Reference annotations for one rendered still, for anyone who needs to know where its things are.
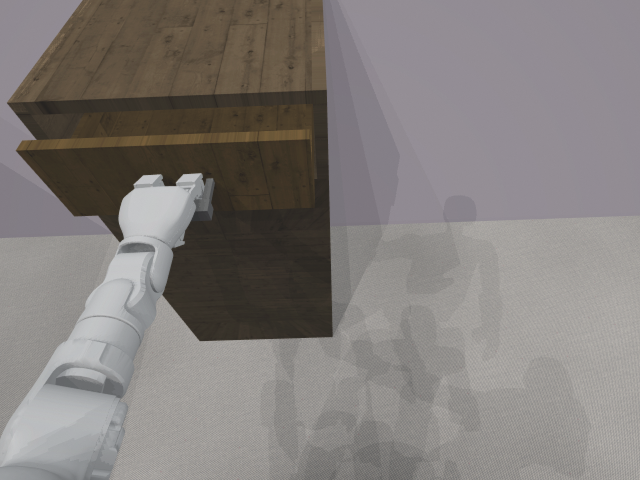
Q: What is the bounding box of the handle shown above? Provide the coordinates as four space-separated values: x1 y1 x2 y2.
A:
191 178 215 221

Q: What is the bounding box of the robot left forearm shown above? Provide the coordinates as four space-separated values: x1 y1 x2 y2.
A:
0 236 173 467

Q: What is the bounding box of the left robot hand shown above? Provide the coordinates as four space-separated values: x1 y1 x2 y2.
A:
118 173 205 249

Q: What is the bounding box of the left robot upper arm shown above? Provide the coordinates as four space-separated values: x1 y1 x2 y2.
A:
0 384 129 480

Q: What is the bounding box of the drawer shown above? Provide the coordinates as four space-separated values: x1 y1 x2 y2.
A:
16 104 315 216

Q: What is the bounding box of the cabinet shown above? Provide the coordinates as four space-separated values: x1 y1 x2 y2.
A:
7 0 333 341

